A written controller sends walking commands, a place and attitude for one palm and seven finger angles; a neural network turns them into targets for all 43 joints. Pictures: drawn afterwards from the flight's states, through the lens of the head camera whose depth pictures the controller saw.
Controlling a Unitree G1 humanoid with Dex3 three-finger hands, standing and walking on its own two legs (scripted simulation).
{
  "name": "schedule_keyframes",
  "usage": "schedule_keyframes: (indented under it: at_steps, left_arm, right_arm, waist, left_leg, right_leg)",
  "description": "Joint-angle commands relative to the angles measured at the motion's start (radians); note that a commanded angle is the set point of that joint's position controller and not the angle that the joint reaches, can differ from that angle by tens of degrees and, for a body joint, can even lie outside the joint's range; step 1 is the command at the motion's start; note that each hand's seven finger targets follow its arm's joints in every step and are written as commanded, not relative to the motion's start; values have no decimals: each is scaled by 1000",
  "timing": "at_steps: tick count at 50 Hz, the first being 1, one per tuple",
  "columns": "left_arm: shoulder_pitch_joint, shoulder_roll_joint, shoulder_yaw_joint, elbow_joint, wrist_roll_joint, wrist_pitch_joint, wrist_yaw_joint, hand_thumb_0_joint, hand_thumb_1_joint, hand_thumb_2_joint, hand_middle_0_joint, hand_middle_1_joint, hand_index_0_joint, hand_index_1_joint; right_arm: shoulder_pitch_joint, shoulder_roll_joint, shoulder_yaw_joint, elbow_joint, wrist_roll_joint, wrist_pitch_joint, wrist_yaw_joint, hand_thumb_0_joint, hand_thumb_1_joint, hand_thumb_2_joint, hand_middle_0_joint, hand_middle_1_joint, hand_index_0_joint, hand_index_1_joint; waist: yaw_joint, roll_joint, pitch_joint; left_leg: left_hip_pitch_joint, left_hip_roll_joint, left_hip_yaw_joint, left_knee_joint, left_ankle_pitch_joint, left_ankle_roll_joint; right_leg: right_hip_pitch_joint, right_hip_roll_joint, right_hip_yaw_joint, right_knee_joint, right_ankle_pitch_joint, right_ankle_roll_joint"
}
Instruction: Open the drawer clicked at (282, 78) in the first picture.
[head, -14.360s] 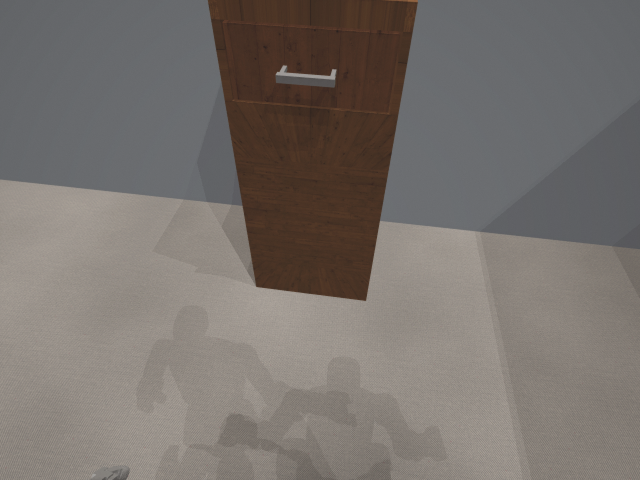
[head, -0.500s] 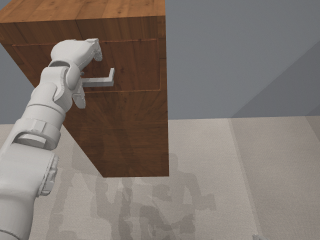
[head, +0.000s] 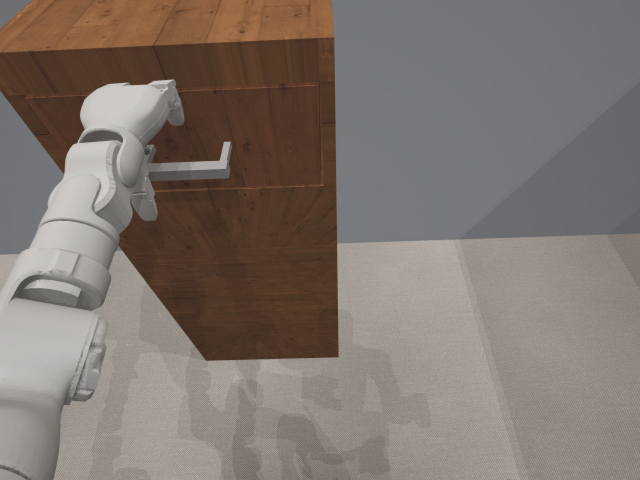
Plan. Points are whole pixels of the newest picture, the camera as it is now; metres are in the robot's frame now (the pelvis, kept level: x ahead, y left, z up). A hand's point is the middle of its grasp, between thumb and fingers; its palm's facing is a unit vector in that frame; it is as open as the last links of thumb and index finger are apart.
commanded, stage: move the hooked fingers above the handle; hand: left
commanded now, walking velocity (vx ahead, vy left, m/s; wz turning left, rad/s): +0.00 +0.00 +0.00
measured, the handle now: (185, 161) +0.52 +0.21 +0.11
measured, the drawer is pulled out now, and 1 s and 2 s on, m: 0.00 0.00 0.00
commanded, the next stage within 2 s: none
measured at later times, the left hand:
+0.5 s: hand (176, 141) +0.49 +0.19 +0.17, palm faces +0.04 -0.01 -1.00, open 13.5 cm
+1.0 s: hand (183, 137) +0.49 +0.18 +0.17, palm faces +0.08 -0.04 -1.00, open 13.6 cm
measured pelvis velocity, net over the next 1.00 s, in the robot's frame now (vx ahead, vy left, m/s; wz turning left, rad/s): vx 0.00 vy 0.00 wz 0.00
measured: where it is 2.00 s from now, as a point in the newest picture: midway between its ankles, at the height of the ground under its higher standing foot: outside the picture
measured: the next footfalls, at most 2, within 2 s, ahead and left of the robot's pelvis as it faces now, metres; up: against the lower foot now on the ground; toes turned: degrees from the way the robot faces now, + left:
none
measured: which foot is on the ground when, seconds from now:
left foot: down 0.00-1.00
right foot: down 0.00-1.00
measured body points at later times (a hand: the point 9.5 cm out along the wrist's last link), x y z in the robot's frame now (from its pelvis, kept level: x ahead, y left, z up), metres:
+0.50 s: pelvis +0.00 +0.00 +0.00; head +0.04 -0.03 +0.45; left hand +0.48 +0.19 +0.22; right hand +0.09 -0.25 -0.14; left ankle -0.04 +0.09 -0.74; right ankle +0.01 -0.11 -0.74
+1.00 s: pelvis +0.00 +0.00 +0.00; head +0.04 -0.03 +0.44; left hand +0.48 +0.18 +0.23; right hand +0.08 -0.27 -0.14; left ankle -0.04 +0.09 -0.74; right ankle +0.01 -0.11 -0.74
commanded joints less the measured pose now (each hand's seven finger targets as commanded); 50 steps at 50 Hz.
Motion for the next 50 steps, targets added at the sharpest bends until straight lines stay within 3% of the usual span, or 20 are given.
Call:
schedule_keyframes:
  at_steps: [1, 2, 4, 8, 12, 13, 16, 18, 22, 23, 26, 29, 32, 34, 37, 39, 40, 43, 45, 50]
  left_arm:
    - [-492, 98, -30, -272, -19, -55, -27, 0, -500, 300, -300, -1200, -300, -1200]
    - [-483, 86, -34, -270, -30, -69, -35, 0, -500, 300, -300, -1200, -300, -1200]
    - [-520, 106, -14, -277, -35, -95, -25, 0, -500, 300, -300, -1200, -300, -1200]
    - [-567, 250, 123, -348, -27, -136, 49, 0, -500, 300, -300, -1200, -300, -1200]
    - [-539, 330, 205, -226, 2, -79, 134, 0, -500, 300, -300, -1200, -300, -1200]
    - [-556, 326, 184, -214, 13, -57, 147, 0, -500, 300, -300, -1200, -300, -1200]
    - [-493, 310, 163, -129, 33, 13, 138, 0, -500, 300, -300, -1200, -300, -1200]
    - [-497, 388, 208, -140, 48, 26, 129, 0, -500, 300, -300, -1200, -300, -1200]
    - [-446, 361, 185, -98, 42, 48, 98, 0, -500, 300, -300, -1200, -300, -1200]
    - [-436, 381, 192, -99, 42, 47, 88, 0, -500, 300, -300, -1200, -300, -1200]
    - [-435, 320, 129, -71, 38, 34, 47, 0, -500, 300, -300, -1200, -300, -1200]
    - [-438, 296, 111, -132, 29, -23, 9, 0, -500, 300, -300, -1200, -300, -1200]
    - [-495, 156, 4, -281, -4, -102, -25, 0, -500, 300, -300, -1200, -300, -1200]
    - [-525, 163, 12, -337, -23, -141, -24, 0, -500, 300, -300, -1200, -300, -1200]
    - [-590, 162, 15, -342, -52, -172, 2, 0, -500, 300, -300, -1200, -300, -1200]
    - [-607, 250, 99, -334, -47, -175, 49, 0, -500, 300, -300, -1200, -300, -1200]
    - [-610, 250, 103, -321, -41, -168, 71, 0, -500, 300, -300, -1200, -300, -1200]
    - [-591, 340, 185, -224, -13, -117, 137, 0, -500, 300, -300, -1200, -300, -1200]
    - [-549, 341, 177, -118, 7, -51, 156, 0, -500, 300, -300, -1200, -300, -1200]
    - [-479, 368, 172, -36, 47, 40, 115, 0, -500, 300, -300, -1200, -300, -1200]
  right_arm:
    - [4, -134, -52, -113, 2, -35, -14, 0, -900, -900, 200, 300, 200, 300]
    - [5, -133, -52, -116, 4, -37, -16, 0, -900, -900, 200, 300, 200, 300]
    - [12, -132, -49, -105, 3, -39, -16, 0, -900, -900, 200, 300, 200, 300]
    - [21, -123, -47, -107, -14, -45, -10, 0, -900, -900, 200, 300, 200, 300]
    - [7, -126, -36, -89, -17, -41, 1, 0, -900, -900, 200, 300, 200, 300]
    - [-2, -124, -33, -86, -14, -43, 4, 0, -900, -900, 200, 300, 200, 300]
    - [-6, -130, -29, -85, -11, -37, 6, 0, -900, -900, 200, 300, 200, 300]
    - [-16, -138, -27, -93, -9, -28, 0, 0, -900, -900, 200, 300, 200, 300]
    - [-35, -136, -20, -103, -2, -17, -15, 0, -900, -900, 200, 300, 200, 300]
    - [-39, -139, -17, -107, 1, -15, -21, 0, -900, -900, 200, 300, 200, 300]
    - [-34, -143, -18, -115, 7, -16, -32, 0, -900, -900, 200, 300, 200, 300]
    - [-10, -144, -30, -130, 5, -28, -36, 0, -900, -900, 200, 300, 200, 300]
    - [6, -128, -47, -144, 3, -42, -34, 0, -900, -900, 200, 300, 200, 300]
    - [24, -130, -57, -127, -1, -47, -35, 0, -900, -900, 200, 300, 200, 300]
    - [44, -131, -57, -102, -1, -56, -34, 0, -900, -900, 200, 300, 200, 300]
    - [59, -135, -58, -80, -5, -62, -29, 0, -900, -900, 200, 300, 200, 300]
    - [59, -130, -54, -78, -8, -63, -25, 0, -900, -900, 200, 300, 200, 300]
    - [51, -134, -45, -64, -13, -62, -9, 0, -900, -900, 200, 300, 200, 300]
    - [32, -136, -35, -61, -10, -56, -6, 0, -900, -900, 200, 300, 200, 300]
    - [2, -149, -26, -87, -3, -33, -9, 0, -900, -900, 200, 300, 200, 300]
  waist:
    - [-38, -58, -333]
    - [-43, -83, -311]
    - [-40, -47, -290]
    - [6, 11, -423]
    - [23, -45, -379]
    - [17, -30, -366]
    - [25, -65, -373]
    - [37, -82, -425]
    - [33, -149, -371]
    - [35, -147, -364]
    - [4, -154, -301]
    - [-2, -104, -342]
    - [-38, -80, -377]
    - [-45, -23, -369]
    - [-67, -25, -320]
    - [-44, -3, -357]
    - [-39, 15, -371]
    - [-9, 19, -384]
    - [-3, -20, -349]
    - [16, -105, -372]
  left_leg:
    - [135, 1, -54, -9, 337, 14]
    - [133, 0, -60, -8, 330, 15]
    - [130, -4, -70, -5, 317, 8]
    - [141, -8, -75, 13, 432, -3]
    - [48, -3, -59, -2, 426, -14]
    - [35, -2, -53, -6, 408, -15]
    - [18, 3, -36, -13, 416, -14]
    - [7, 1, -26, -16, 416, -10]
    - [-21, 2, -19, -36, 358, -1]
    - [-23, 2, -16, -39, 330, 2]
    - [-34, 2, -16, -47, 251, 7]
    - [7, 2, -21, -33, 261, 13]
    - [84, 0, -37, -8, 290, 21]
    - [125, -5, -46, 3, 283, 21]
    - [117, -11, -63, 6, 257, 15]
    - [99, -16, -69, 6, 273, 8]
    - [98, -19, -66, 8, 293, 4]
    - [36, -14, -59, 1, 320, -8]
    - [-20, -10, -44, -7, 300, -12]
    - [-57, -3, -20, -17, 316, -6]
  right_leg:
    - [190, 9, 42, -18, 243, -20]
    - [179, 9, 40, -24, 227, -21]
    - [144, 13, 36, -14, 203, -26]
    - [217, 17, 38, 23, 274, -34]
    - [260, 17, 31, 25, 289, -32]
    - [252, 16, 33, 23, 284, -30]
    - [284, 13, 31, 24, 319, -26]
    - [343, 7, 44, 24, 342, -20]
    - [360, 0, 44, 4, 320, -13]
    - [357, -1, 51, 1, 303, -11]
    - [306, -5, 52, -18, 237, -6]
    - [301, -5, 61, -12, 242, -9]
    - [262, -2, 64, -18, 249, -13]
    - [206, 7, 64, -23, 225, -15]
    - [158, 11, 57, -33, 175, -18]
    - [177, 17, 53, -17, 184, -24]
    - [180, 18, 50, -9, 195, -26]
    - [226, 17, 46, 7, 220, -29]
    - [246, 13, 46, 9, 224, -24]
    - [320, 4, 49, 14, 285, -13]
